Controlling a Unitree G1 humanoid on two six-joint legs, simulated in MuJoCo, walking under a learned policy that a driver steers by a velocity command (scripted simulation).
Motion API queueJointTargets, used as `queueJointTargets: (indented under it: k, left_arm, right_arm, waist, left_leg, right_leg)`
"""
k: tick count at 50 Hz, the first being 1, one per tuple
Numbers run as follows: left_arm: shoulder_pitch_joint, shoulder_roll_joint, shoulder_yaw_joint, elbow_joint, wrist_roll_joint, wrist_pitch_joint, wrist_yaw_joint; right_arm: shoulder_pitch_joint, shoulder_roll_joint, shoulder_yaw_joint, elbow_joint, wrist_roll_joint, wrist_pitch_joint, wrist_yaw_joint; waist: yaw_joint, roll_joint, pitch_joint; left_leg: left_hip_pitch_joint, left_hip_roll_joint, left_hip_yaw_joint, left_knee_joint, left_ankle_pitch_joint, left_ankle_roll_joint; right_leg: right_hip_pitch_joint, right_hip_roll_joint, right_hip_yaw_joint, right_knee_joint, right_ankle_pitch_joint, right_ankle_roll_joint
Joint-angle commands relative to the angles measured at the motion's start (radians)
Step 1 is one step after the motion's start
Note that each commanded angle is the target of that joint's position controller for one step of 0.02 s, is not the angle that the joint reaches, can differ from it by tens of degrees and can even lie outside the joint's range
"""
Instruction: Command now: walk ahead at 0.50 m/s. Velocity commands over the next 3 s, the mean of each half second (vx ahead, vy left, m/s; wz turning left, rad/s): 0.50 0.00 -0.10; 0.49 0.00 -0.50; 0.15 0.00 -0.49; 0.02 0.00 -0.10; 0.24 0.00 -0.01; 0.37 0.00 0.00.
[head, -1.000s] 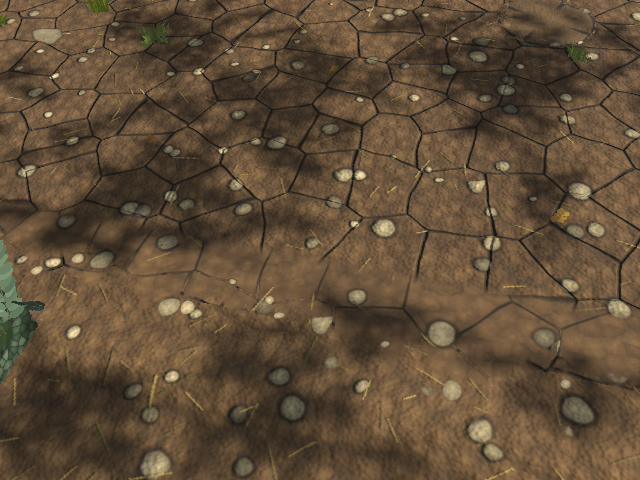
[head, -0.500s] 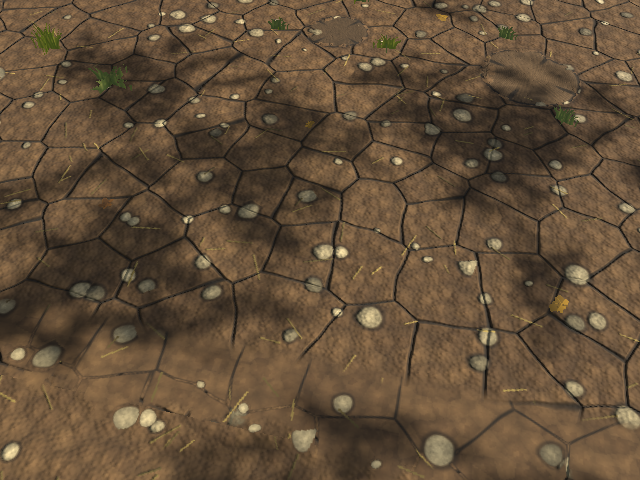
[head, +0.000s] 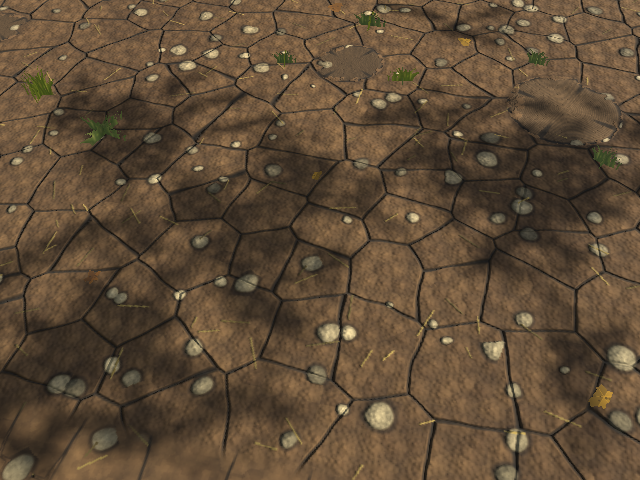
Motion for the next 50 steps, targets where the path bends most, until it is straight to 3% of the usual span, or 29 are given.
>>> queueJointTargets:
  k: [1,7,11,13,15,16,17,18,19,20,21,22,24,27,30,34,39,42,44,45,46,47,48,49,50]
  left_arm:
    - [0.054,0.105,0.015,-0.019,-0.004,-0.024,0.003]
    - [0.153,0.098,0.006,0.012,-0.004,-0.020,0.005]
    - [0.213,0.102,0.005,0.040,0.006,-0.015,0.014]
    - [0.212,0.112,0.008,0.048,0.012,-0.011,0.020]
    - [0.185,0.122,0.011,0.049,0.014,-0.008,0.025]
    - [0.169,0.131,0.012,0.049,0.014,-0.006,0.024]
    - [0.145,0.128,0.010,0.042,0.008,-0.004,0.020]
    - [0.137,0.093,-0.002,0.005,-0.005,-0.007,0.015]
    - [0.274,-0.011,-0.019,-0.002,-0.044,-0.002,0.011]
    - [0.193,0.110,0.012,0.012,-0.012,0.010,0.019]
    - [0.119,0.102,0.017,-0.012,-0.010,0.009,0.013]
    - [0.092,0.075,0.014,-0.015,-0.010,0.009,0.009]
    - [0.100,0.049,0.016,-0.011,0.014,0.035,-0.004]
    - [0.057,0.027,0.020,-0.034,0.016,0.064,-0.020]
    - [-0.048,0.028,0.020,-0.075,0.015,0.075,-0.030]
    - [-0.192,0.018,0.008,-0.132,0.013,0.070,-0.043]
    - [-0.320,0.021,-0.003,-0.195,0.021,0.067,-0.053]
    - [-0.267,0.048,0.010,-0.192,0.025,0.069,-0.048]
    - [-0.115,0.082,0.030,-0.153,0.025,0.063,-0.038]
    - [0.025,0.115,0.050,-0.111,0.032,0.053,-0.027]
    - [0.117,0.214,0.081,-0.093,0.042,0.049,-0.013]
    - [0.054,0.307,0.099,-0.128,0.023,0.059,-0.011]
    - [0.048,0.282,0.093,-0.129,0.001,0.069,-0.005]
    - [-0.006,0.238,0.080,-0.129,-0.004,0.065,0.004]
    - [-0.049,0.189,0.067,-0.131,-0.006,0.058,0.006]
  right_arm:
    - [0.025,-0.031,-0.005,-0.036,-0.005,0.016,0.010]
    - [-0.203,-0.019,0.010,-0.112,0.009,0.012,0.014]
    - [-0.298,-0.026,0.014,-0.150,0.010,0.005,0.010]
    - [-0.308,-0.037,0.011,-0.163,0.010,-0.002,0.009]
    - [-0.247,-0.053,0.002,-0.153,0.010,-0.012,0.002]
    - [-0.145,-0.069,-0.008,-0.122,0.009,-0.020,-0.006]
    - [0.030,-0.094,-0.022,-0.066,-0.001,-0.032,-0.016]
    - [0.214,-0.180,-0.046,-0.033,-0.028,-0.042,-0.030]
    - [0.238,-0.264,-0.067,-0.031,-0.031,-0.034,-0.024]
    - [0.152,-0.195,-0.055,-0.051,0.002,-0.022,-0.018]
    - [0.042,-0.130,-0.035,-0.068,0.009,-0.023,-0.016]
    - [-0.007,-0.081,-0.023,-0.072,0.007,-0.030,-0.013]
    - [-0.014,-0.041,-0.010,-0.054,0.014,-0.043,-0.023]
    - [0.050,-0.058,-0.014,-0.030,0.023,-0.067,-0.029]
    - [0.098,-0.067,-0.015,-0.017,0.019,-0.072,-0.032]
    - [0.137,-0.063,-0.010,-0.005,0.017,-0.071,-0.037]
    - [0.216,-0.093,-0.016,0.022,0.014,-0.057,-0.051]
    - [0.198,-0.128,-0.025,0.018,0.010,-0.040,-0.060]
    - [0.180,-0.159,-0.036,0.006,0.008,-0.020,-0.058]
    - [0.163,-0.165,-0.038,-0.008,0.012,-0.013,-0.050]
    - [0.165,-0.115,-0.027,-0.043,0.012,-0.014,-0.045]
    - [0.154,-0.058,-0.022,-0.130,0.032,-0.024,-0.026]
    - [0.034,-0.118,-0.028,-0.149,0.021,-0.033,-0.026]
    - [0.018,-0.098,-0.021,-0.160,0.036,-0.044,-0.027]
    - [0.051,-0.095,-0.021,-0.138,0.034,-0.045,-0.034]
  waist:
    - [-0.025,-0.084,0.016]
    - [0.031,-0.091,0.049]
    - [0.060,-0.099,0.062]
    - [0.051,-0.102,0.065]
    - [0.013,-0.107,0.037]
    - [-0.032,-0.107,-0.013]
    - [-0.107,-0.072,-0.105]
    - [-0.162,0.021,-0.240]
    - [-0.094,0.249,-0.357]
    - [-0.086,0.045,-0.269]
    - [-0.048,0.019,-0.125]
    - [-0.026,0.001,-0.056]
    - [0.016,0.041,-0.011]
    - [0.031,0.034,-0.002]
    - [0.021,0.032,0.024]
    - [-0.002,0.029,0.057]
    - [-0.035,0.034,0.069]
    - [0.007,0.069,0.020]
    - [0.070,0.078,-0.070]
    - [0.137,0.035,-0.143]
    - [0.161,-0.087,-0.231]
    - [0.085,-0.280,-0.276]
    - [0.109,-0.068,-0.200]
    - [0.072,-0.048,-0.109]
    - [0.022,0.023,-0.049]
  left_leg:
    - [-0.107,0.046,0.010,-0.052,0.093,-0.028]
    - [-0.147,0.031,0.061,-0.341,0.256,-0.050]
    - [-0.148,0.004,0.080,-0.456,0.248,-0.024]
    - [-0.132,-0.008,0.080,-0.496,0.191,0.001]
    - [-0.006,-0.047,0.092,-0.541,0.114,0.032]
    - [0.121,-0.080,0.100,-0.576,0.093,0.050]
    - [0.348,-0.080,0.093,-0.638,0.146,0.074]
    - [0.626,0.136,-0.131,-0.648,0.078,0.123]
    - [0.853,0.409,-0.583,-0.765,0.017,0.245]
    - [0.731,0.357,-0.571,-0.810,-0.079,0.204]
    - [0.575,0.319,-0.409,-0.845,-0.076,0.168]
    - [0.463,0.276,-0.297,-0.890,-0.001,0.136]
    - [0.352,0.208,-0.136,-0.927,0.098,0.082]
    - [0.349,0.197,-0.028,-0.947,0.226,0.075]
    - [0.378,0.185,0.057,-0.961,0.281,0.069]
    - [0.411,0.160,0.157,-0.955,0.387,0.058]
    - [0.551,0.200,0.235,-0.900,0.573,0.053]
    - [0.622,0.217,0.281,-0.739,0.956,0.047]
    - [0.616,0.222,0.288,-0.475,1.059,0.048]
    - [0.513,0.206,0.301,-0.243,0.912,0.024]
    - [0.267,0.156,0.292,0.070,0.400,-0.008]
    - [-0.148,-0.101,0.166,0.415,-0.311,-0.074]
    - [-0.241,-0.035,-0.001,0.404,-0.222,-0.068]
    - [-0.229,0.002,-0.005,0.347,-0.134,-0.066]
    - [-0.161,0.031,-0.006,0.256,-0.102,-0.071]
  right_leg:
    - [0.023,-0.267,0.225,-0.221,0.172,-0.109]
    - [0.102,-0.236,0.153,-0.225,0.297,-0.086]
    - [0.221,-0.268,0.144,-0.189,0.384,-0.093]
    - [0.276,-0.293,0.144,-0.150,0.461,-0.091]
    - [0.282,-0.296,0.136,-0.050,0.669,-0.072]
    - [0.271,-0.283,0.134,0.067,0.778,-0.061]
    - [0.190,-0.239,0.106,0.258,0.735,-0.042]
    - [-0.024,-0.182,0.075,0.548,0.406,-0.023]
    - [-0.367,0.001,0.033,0.888,-0.354,0.014]
    - [-0.427,-0.056,0.159,0.951,-0.318,-0.004]
    - [-0.437,-0.097,0.165,0.925,-0.219,-0.006]
    - [-0.408,-0.131,0.159,0.880,-0.157,-0.003]
    - [-0.346,-0.160,0.150,0.829,-0.113,0.014]
    - [-0.386,-0.167,0.132,0.812,-0.056,0.030]
    - [-0.491,-0.182,0.115,0.755,0.044,0.044]
    - [-0.505,-0.165,0.064,0.535,0.157,0.052]
    - [-0.466,-0.127,-0.028,0.341,0.127,0.006]
    - [-0.352,-0.052,-0.075,0.309,-0.012,-0.053]
    - [-0.184,0.015,-0.083,0.267,-0.104,-0.102]
    - [0.015,0.028,-0.046,0.167,-0.071,-0.135]
    - [0.249,-0.187,0.241,0.134,-0.148,-0.195]
    - [0.451,-0.430,0.830,-0.021,0.005,-0.370]
    - [0.388,-0.416,0.715,-0.046,0.198,-0.341]
    - [0.276,-0.397,0.563,-0.026,0.413,-0.310]
    - [0.157,-0.341,0.448,-0.021,0.612,-0.258]
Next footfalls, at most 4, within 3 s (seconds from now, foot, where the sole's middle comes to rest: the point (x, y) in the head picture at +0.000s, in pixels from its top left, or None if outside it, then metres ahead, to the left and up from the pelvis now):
0.34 left None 0.35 0.12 -0.78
0.90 right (390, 431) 0.60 -0.09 -0.78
1.50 left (361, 339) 0.82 -0.04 -0.78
1.82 right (421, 415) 0.63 -0.16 -0.78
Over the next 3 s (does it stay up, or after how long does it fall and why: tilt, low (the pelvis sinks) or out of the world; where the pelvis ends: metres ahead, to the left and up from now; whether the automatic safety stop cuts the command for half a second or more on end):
stays up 0.98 -0.27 -0.01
